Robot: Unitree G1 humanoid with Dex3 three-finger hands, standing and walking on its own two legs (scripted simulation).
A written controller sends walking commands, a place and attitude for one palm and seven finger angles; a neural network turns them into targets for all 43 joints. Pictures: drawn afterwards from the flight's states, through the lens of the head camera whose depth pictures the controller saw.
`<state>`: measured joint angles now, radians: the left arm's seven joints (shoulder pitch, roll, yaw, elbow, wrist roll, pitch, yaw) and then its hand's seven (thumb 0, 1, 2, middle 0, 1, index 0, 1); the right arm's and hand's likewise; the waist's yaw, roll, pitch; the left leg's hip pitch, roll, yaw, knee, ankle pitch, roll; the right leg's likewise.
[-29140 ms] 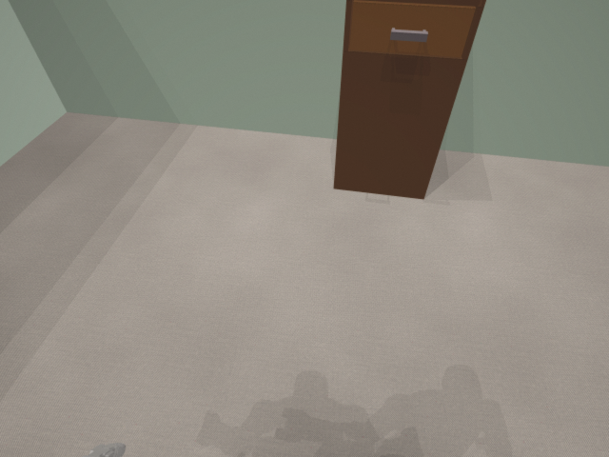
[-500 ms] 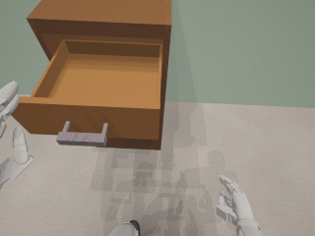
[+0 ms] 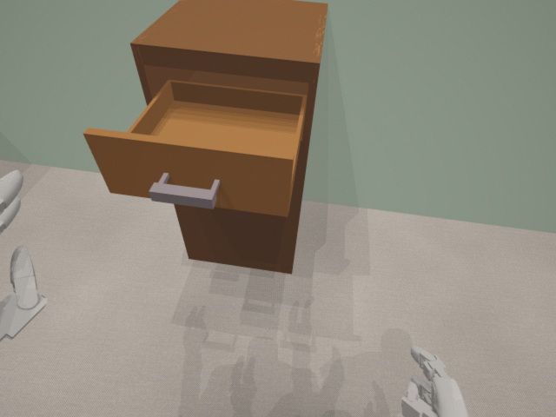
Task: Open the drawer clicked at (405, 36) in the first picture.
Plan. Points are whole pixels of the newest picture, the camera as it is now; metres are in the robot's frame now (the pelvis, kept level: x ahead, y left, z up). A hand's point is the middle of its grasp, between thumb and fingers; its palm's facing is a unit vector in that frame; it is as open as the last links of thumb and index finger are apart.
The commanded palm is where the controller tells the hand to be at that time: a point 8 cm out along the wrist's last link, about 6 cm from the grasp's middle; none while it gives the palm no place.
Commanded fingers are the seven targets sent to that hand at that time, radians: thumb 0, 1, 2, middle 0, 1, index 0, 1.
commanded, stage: stop stepping back and stand still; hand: left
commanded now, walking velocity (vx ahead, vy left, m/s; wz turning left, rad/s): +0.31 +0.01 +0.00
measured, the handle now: (187, 188) +0.52 +0.21 +0.01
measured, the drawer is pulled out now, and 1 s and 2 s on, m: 0.29 0.29 0.29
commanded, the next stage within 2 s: let the arm hang, fingers relaxed in 0.68 s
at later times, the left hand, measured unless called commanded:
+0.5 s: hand out of the picture +0.09 +0.23 +0.19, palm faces +0.46 -0.79 -0.41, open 7.4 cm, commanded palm +0.03 +0.27 +0.20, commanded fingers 0.00 0.90 0.90 -0.20 -0.30 -0.20 -0.30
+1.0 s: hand out of the picture +0.04 +0.19 -0.13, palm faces +0.10 -0.96 -0.25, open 7.4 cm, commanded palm none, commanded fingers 0.00 0.90 0.90 -0.20 -0.30 -0.20 -0.30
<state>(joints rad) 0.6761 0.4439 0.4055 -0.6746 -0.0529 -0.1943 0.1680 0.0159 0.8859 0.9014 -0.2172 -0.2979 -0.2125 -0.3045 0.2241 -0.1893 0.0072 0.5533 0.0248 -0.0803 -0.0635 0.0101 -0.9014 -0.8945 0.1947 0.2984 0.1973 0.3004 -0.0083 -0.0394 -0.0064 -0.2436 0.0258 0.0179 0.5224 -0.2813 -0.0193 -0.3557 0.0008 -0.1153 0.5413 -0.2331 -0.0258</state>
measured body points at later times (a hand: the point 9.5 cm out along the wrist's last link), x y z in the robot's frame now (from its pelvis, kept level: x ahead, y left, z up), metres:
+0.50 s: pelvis -0.08 -0.02 -0.01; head -0.10 -0.02 +0.44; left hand +0.06 +0.27 +0.21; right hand +0.06 -0.26 -0.10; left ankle -0.04 +0.11 -0.69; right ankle -0.04 -0.11 -0.73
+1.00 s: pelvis -0.08 -0.01 -0.01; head -0.08 -0.02 +0.44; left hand +0.04 +0.24 -0.11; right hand +0.04 -0.23 -0.15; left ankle -0.06 +0.11 -0.73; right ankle -0.06 -0.11 -0.73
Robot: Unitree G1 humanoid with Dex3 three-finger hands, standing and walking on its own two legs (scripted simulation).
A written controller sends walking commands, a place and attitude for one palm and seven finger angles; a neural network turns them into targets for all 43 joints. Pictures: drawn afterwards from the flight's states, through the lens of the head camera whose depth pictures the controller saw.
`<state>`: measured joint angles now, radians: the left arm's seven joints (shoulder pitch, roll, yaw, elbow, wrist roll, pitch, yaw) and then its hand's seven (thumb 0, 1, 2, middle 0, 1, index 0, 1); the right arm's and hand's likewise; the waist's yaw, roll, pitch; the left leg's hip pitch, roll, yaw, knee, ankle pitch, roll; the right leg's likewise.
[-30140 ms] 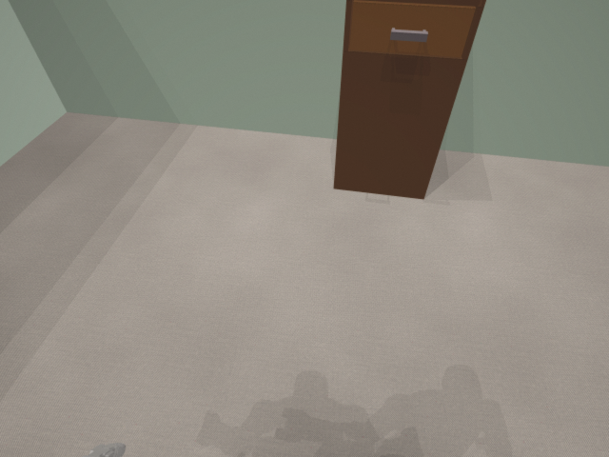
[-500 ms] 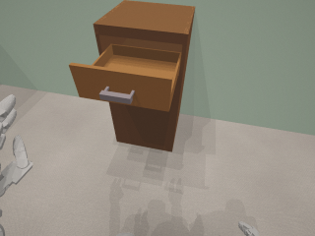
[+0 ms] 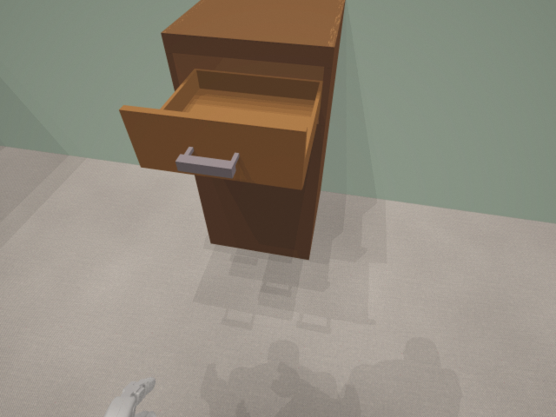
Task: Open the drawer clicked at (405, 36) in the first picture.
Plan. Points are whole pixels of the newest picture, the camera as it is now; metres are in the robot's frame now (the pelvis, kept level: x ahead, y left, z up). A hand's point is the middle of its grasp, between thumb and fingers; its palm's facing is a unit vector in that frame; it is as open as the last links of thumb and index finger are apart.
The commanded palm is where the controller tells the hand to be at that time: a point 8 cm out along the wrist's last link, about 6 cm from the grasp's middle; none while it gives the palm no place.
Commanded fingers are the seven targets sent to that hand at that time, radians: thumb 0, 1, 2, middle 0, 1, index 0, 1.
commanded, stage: let the arm hang, fingers relaxed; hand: left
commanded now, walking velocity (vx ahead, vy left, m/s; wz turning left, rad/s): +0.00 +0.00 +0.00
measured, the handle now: (209, 159) +0.62 +0.17 +0.02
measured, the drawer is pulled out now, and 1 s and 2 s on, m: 0.29 0.29 0.29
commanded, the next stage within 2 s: look to check the result in 0.88 s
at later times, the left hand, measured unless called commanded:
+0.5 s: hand out of the picture -0.04 +0.19 -0.15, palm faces +0.00 -0.98 -0.20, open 7.3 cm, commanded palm none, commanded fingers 0.00 0.90 0.90 -0.20 -0.30 -0.20 -0.30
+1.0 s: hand out of the picture +0.00 +0.16 -0.16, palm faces +0.00 -0.98 -0.18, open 7.4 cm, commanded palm none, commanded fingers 0.00 0.90 0.90 -0.20 -0.30 -0.20 -0.30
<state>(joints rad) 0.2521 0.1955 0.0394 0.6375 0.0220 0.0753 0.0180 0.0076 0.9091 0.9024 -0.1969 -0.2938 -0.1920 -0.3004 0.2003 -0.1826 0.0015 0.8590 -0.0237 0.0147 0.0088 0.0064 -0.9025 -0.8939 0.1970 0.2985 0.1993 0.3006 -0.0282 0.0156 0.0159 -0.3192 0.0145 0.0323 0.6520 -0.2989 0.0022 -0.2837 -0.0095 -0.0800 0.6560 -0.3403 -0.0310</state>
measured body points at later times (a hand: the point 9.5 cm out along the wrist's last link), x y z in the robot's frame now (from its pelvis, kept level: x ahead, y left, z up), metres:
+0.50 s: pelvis +0.00 +0.01 +0.02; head +0.02 +0.01 +0.47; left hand -0.03 +0.24 -0.14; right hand -0.02 -0.19 -0.14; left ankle +0.03 +0.12 -0.72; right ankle +0.01 -0.10 -0.72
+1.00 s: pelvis +0.01 +0.00 +0.02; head +0.02 -0.01 +0.47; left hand +0.00 +0.21 -0.14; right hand -0.03 -0.20 -0.15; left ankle +0.03 +0.12 -0.72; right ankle +0.01 -0.10 -0.72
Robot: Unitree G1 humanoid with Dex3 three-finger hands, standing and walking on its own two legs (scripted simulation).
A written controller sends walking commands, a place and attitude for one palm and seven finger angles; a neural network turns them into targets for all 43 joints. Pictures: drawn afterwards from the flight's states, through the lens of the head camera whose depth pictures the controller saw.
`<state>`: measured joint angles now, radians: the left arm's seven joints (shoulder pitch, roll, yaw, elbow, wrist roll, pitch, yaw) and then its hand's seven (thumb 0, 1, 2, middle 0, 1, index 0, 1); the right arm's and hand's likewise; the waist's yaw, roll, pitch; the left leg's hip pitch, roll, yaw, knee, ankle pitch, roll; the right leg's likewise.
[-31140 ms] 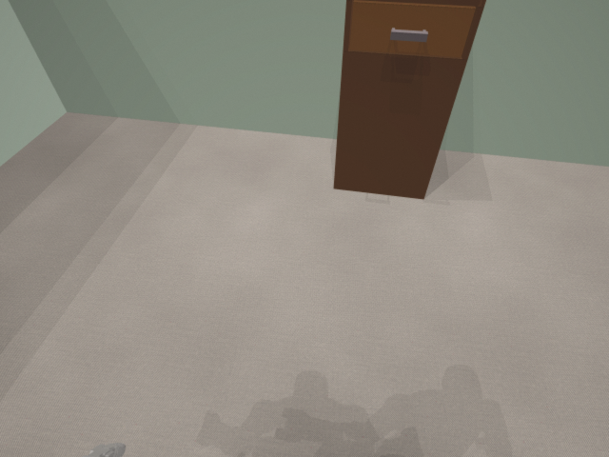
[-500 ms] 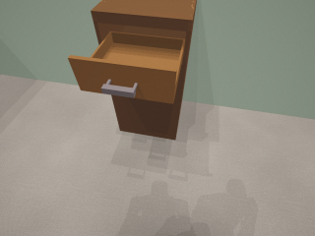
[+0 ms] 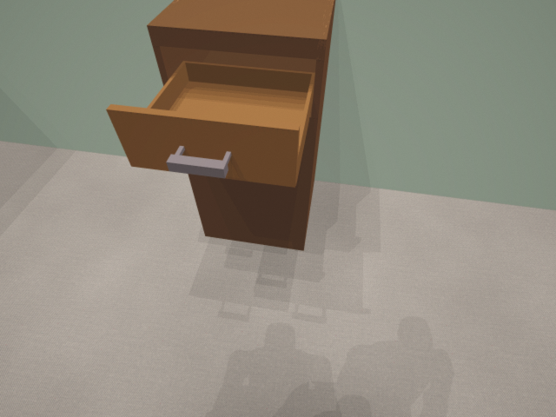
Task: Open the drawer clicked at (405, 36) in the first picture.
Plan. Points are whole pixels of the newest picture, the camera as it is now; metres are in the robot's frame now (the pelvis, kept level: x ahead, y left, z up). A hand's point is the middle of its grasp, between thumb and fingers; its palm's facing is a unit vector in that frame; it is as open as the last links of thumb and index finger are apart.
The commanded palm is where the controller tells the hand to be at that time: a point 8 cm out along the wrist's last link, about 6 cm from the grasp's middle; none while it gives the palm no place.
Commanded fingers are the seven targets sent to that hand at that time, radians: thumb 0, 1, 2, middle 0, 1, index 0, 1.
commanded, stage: look to check the result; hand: left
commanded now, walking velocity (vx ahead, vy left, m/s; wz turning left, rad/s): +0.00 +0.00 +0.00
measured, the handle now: (201, 159) +0.60 +0.20 +0.00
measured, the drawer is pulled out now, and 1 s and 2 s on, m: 0.29 0.29 0.29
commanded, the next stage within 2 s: stand and wait in 0.48 s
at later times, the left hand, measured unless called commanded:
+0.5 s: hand out of the picture +0.00 +0.15 -0.18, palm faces +0.05 -0.98 -0.18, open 7.4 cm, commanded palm none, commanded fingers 0.00 0.90 0.90 -0.20 -0.30 -0.20 -0.30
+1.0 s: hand out of the picture +0.02 +0.16 -0.17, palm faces +0.04 -0.98 -0.20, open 7.4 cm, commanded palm none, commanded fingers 0.00 0.90 0.90 -0.20 -0.30 -0.20 -0.30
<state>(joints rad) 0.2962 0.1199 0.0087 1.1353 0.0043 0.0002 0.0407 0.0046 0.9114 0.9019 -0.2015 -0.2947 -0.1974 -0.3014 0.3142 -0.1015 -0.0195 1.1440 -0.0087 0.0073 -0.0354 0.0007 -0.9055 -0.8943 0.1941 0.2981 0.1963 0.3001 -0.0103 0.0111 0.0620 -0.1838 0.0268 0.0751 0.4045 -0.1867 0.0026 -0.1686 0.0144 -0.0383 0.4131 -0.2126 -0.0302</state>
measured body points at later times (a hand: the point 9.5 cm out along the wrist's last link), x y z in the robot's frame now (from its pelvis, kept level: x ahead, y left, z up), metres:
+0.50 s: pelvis +0.01 -0.01 +0.00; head +0.03 -0.01 +0.45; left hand +0.00 +0.20 -0.16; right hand -0.01 -0.21 -0.17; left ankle +0.02 +0.12 -0.74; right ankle +0.01 -0.10 -0.74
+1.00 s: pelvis +0.02 -0.01 +0.00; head +0.04 -0.02 +0.45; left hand +0.02 +0.21 -0.16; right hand +0.01 -0.22 -0.16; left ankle +0.02 +0.12 -0.74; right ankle +0.01 -0.10 -0.74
